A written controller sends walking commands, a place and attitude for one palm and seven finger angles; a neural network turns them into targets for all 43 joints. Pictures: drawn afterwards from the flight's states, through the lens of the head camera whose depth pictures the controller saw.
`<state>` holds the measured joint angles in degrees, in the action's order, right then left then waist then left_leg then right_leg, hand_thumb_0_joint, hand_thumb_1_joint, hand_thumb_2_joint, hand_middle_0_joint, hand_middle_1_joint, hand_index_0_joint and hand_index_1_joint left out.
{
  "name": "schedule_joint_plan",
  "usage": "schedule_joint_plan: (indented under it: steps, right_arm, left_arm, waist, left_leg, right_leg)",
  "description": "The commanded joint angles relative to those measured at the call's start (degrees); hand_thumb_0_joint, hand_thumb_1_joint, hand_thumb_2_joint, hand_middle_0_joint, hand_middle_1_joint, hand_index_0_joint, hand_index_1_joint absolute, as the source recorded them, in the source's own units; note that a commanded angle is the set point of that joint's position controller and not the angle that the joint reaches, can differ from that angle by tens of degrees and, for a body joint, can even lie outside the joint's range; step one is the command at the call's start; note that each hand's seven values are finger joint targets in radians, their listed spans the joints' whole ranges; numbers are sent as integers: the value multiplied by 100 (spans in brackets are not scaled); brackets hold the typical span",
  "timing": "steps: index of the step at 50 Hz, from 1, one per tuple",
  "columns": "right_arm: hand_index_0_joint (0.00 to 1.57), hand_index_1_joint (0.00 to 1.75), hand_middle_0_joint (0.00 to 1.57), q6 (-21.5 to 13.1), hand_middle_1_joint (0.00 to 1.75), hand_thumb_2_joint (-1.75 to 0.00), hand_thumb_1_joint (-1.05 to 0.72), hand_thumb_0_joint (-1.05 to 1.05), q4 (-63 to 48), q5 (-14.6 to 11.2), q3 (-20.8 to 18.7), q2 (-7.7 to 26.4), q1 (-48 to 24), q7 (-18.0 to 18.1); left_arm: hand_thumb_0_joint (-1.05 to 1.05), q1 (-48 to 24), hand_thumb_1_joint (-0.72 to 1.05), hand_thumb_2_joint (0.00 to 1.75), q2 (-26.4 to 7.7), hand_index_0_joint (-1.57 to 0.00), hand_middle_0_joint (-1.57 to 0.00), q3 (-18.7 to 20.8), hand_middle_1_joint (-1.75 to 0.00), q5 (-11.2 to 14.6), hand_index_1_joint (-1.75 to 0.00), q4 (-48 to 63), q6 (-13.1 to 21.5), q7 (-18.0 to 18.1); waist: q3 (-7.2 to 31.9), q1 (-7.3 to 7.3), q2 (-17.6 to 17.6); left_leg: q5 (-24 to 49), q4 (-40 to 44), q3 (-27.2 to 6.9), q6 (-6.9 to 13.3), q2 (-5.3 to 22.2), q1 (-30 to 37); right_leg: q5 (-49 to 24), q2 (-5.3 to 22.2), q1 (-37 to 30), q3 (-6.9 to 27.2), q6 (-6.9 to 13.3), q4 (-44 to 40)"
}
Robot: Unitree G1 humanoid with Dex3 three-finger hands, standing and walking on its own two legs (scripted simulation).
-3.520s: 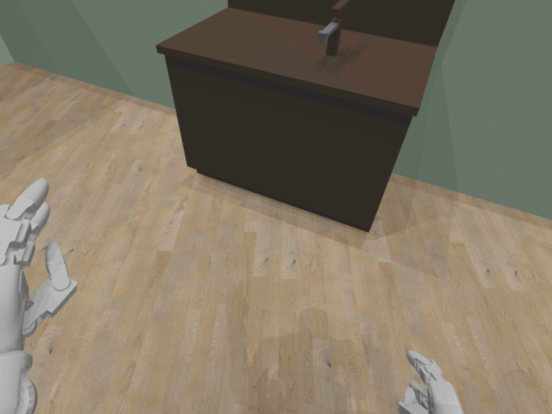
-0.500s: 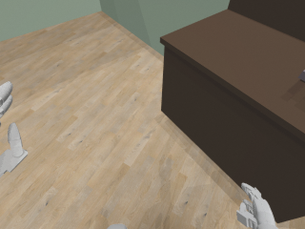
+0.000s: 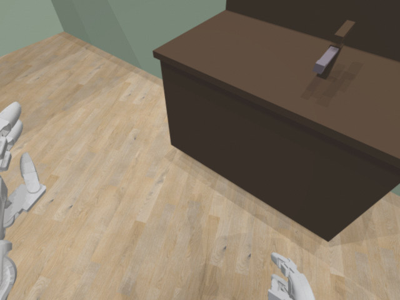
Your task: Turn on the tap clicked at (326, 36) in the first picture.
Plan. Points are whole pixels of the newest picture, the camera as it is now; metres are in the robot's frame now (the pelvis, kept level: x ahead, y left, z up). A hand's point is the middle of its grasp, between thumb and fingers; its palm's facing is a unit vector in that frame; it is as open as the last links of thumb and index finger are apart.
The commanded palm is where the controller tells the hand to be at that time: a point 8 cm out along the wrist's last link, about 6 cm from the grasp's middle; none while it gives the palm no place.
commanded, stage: turn to face it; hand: left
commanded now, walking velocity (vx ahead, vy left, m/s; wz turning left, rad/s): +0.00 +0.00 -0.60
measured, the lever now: (319, 67) +0.78 -0.28 +0.07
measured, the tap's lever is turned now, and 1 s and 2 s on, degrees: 0 0 0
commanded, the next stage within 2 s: take the last steps up to it in 1.44 s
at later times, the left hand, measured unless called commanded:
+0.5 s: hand (106, 201) +0.21 +0.16 +0.17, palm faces +0.19 -0.90 -0.39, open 7.4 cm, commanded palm +0.18 +0.20 +0.18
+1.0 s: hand (216, 248) +0.17 +0.01 +0.16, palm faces -0.21 -0.83 -0.52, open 7.4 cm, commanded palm +0.15 +0.09 +0.18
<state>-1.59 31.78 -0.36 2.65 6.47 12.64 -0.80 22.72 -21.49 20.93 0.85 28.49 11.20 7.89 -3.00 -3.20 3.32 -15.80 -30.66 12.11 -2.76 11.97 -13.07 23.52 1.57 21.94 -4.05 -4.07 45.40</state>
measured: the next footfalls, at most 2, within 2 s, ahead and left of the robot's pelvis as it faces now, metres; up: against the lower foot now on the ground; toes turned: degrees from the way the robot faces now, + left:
right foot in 0.08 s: +0.02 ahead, -0.15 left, +0.00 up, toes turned -10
left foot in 0.48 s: +0.04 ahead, +0.08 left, +0.00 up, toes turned -12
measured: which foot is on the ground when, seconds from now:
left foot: down 0.00-0.10, up 0.12-0.46, down 0.48-0.86, up 0.88-1.00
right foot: up 0.00-0.06, down 0.08-0.50, up 0.52-0.82, down 0.84-1.00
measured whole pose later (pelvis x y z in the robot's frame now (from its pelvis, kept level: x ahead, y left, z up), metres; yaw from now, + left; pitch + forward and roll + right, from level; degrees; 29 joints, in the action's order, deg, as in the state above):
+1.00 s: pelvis -0.15 -0.05 -0.01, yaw -36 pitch +0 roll +0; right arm 1.1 33.2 -1.3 -1.3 14.2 9.6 0.5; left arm 30.2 -22.5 21.3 3.1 31.9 11.1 7.8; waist -8.3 0.8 2.9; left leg -25.5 -63.8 3.0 -5.2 6.4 -30.5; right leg 15.4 -1.4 16.6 -1.5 2.6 31.5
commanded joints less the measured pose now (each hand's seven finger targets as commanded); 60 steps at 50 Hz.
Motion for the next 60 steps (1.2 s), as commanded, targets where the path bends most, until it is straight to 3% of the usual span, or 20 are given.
schedule_joint_plan:
  steps: [1,3,5,6,7,11,19,22,23,25,27,29,35,40,42,43,44,46,50,60]
  right_arm:
    - [20,30,20,-328,30,-90,-90,0,-780,-20,-584,1300,-227,68]
    - [20,30,20,-324,30,-90,-90,0,-845,-89,-588,1263,-213,9]
    - [20,30,20,-268,30,-90,-90,0,-1082,-95,-434,961,-535,50]
    - [20,30,20,-224,30,-90,-90,0,-1001,-44,-334,898,-632,82]
    - [20,30,20,-162,30,-90,-90,0,-1006,-174,-521,1049,-608,79]
    - [20,30,20,163,30,-90,-90,0,-869,-71,-422,862,-902,148]
    - [20,30,20,177,30,-90,-90,0,-861,-63,-610,1231,-623,286]
    - [20,30,20,180,30,-90,-90,0,-869,-54,-569,1262,-465,316]
    - [20,30,20,170,30,-90,-90,0,-887,-22,-576,1306,-408,354]
    - [20,30,20,107,30,-90,-90,0,-1062,4,-598,1411,-529,402]
    - [20,30,20,-22,30,-90,-90,0,-1003,83,-464,1133,-743,326]
    - [20,30,20,-87,30,-90,-90,0,-919,2,-547,1194,-639,216]
    - [20,30,20,-258,30,-90,-90,0,-915,-27,-547,1250,-455,84]
    - [20,30,20,-367,30,-90,-90,0,-877,-44,-575,1239,-217,69]
    - [20,30,20,-358,30,-90,-90,0,-850,-96,-575,1139,-183,26]
    - [20,30,20,-337,30,-90,-90,0,-973,-91,-489,953,-335,62]
    - [20,30,20,-304,30,-90,-90,0,-991,-37,-388,922,-652,75]
    - [20,30,20,-190,30,-90,-90,0,-1033,-167,-490,995,-630,97]
    - [20,30,20,106,30,-90,-90,0,-852,-95,-436,920,-883,231]
    - [20,30,20,40,30,-90,-90,0,-893,-86,-572,1202,-576,312]
  left_arm:
    - [0,-344,90,90,-767,-20,-20,398,-30,34,-30,935,241,2]
    - [0,-196,90,90,-979,-20,-20,569,-30,40,-30,1253,292,5]
    - [0,223,90,90,-1595,-20,-20,1129,-30,76,-30,1576,373,135]
    - [0,603,90,90,-1639,-20,-20,1348,-30,117,-30,1398,390,200]
    - [0,723,90,90,-1506,-20,-20,1199,-30,234,-30,1639,309,140]
    - [0,1435,90,90,-1401,-20,-20,1577,-30,343,-30,1828,421,201]
    - [0,719,90,90,-897,-20,-20,839,-30,267,-30,1247,212,172]
    - [0,283,90,90,-893,-20,-20,623,-30,159,-30,1229,181,156]
    - [0,108,90,90,-903,-20,-20,585,-30,139,-30,1255,223,130]
    - [0,-338,90,90,-992,-20,-20,571,-30,7,-30,1597,374,114]
    - [0,-602,90,90,-1068,-20,-20,583,-30,-93,-30,1543,475,144]
    - [0,-1031,90,90,-940,-20,-20,348,-30,-61,-30,1857,476,87]
    - [0,-431,90,90,-736,-20,-20,339,-30,27,-30,1319,391,129]
    - [0,34,90,90,-855,-20,-20,612,-30,145,-30,1139,344,104]
    - [0,-12,90,90,-1130,-20,-20,760,-30,102,-30,1342,386,117]
    - [0,96,90,90,-1403,-20,-20,975,-30,108,-30,1381,423,177]
    - [0,496,90,90,-1499,-20,-20,1231,-30,128,-30,1120,378,248]
    - [0,667,90,90,-1395,-20,-20,1111,-30,277,-30,1442,258,192]
    - [0,972,90,90,-1272,-20,-20,1245,-30,291,-30,1528,376,255]
    - [0,683,90,90,-1043,-20,-20,849,-30,192,-30,1270,313,198]
  waist:
    - [627,330,1207]
    - [1025,279,595]
    - [1441,120,-1585]
    - [1507,90,-1509]
    - [1644,171,-1720]
    - [1545,234,-633]
    - [980,214,-1144]
    - [875,316,-1002]
    - [743,337,-583]
    - [511,205,1322]
    - [152,217,1332]
    - [70,220,1018]
    - [99,335,1202]
    - [820,287,974]
    - [1161,309,-30]
    - [1169,219,-1438]
    - [1220,67,-1613]
    - [1383,212,-1705]
    - [1286,266,-824]
    - [1009,229,-866]
  left_leg:
    - [2511,266,-208,340,866,510]
    - [2025,-775,-63,165,602,170]
    - [-2032,-2934,-210,-193,-555,-2174]
    - [-2120,-3618,-830,-222,-516,-2644]
    - [-1784,-3939,-1218,-213,-421,-2609]
    - [-951,-3661,-1193,-307,-511,-2521]
    - [-791,-1262,-1025,-116,-772,-747]
    - [-234,283,-934,24,-781,491]
    - [-316,823,-1078,173,-527,859]
    - [390,1618,-2709,992,1275,740]
    - [-543,1957,-2502,1109,1471,-749]
    - [-481,1716,-1459,971,1131,-578]
    - [-851,1734,-997,650,977,-491]
    - [957,362,-323,347,787,182]
    - [473,-844,-92,98,338,-181]
    - [-1239,-1877,-133,-115,-304,-1470]
    - [-2032,-2912,-600,-189,-662,-2330]
    - [-1352,-3752,-1293,-204,-498,-2650]
    - [-732,-3367,-1170,-293,-581,-2393]
    - [-357,-413,-1019,12,-862,-393]
  right_leg:
    - [-513,-326,-499,-599,60,-1382]
    - [-1663,-60,-1460,-297,245,-2237]
    - [-6316,1628,-2979,2194,1218,-1907]
    - [-7030,1926,-3072,2061,1366,-1755]
    - [-6372,1763,-2893,2250,1350,-1811]
    - [-4878,1318,-2474,1720,1372,-1965]
    - [-1837,1059,-593,2267,1406,-2570]
    - [-758,753,239,2242,1005,-2454]
    - [-515,439,625,2064,787,-2018]
    - [779,-460,1369,904,299,539]
    - [390,-105,838,790,231,2431]
    - [12,38,946,582,158,2397]
    - [208,-85,76,-217,59,353]
    - [-444,-305,-830,-489,114,-1678]
    - [-1835,345,-1555,401,481,-2459]
    - [-4341,1181,-2291,1906,1004,-2279]
    - [-6080,1647,-2523,2448,1348,-2070]
    - [-5747,1558,-2727,2299,1367,-1935]
    - [-4907,1211,-2476,1631,1330,-2076]
    - [-2313,965,-956,2217,1297,-2473]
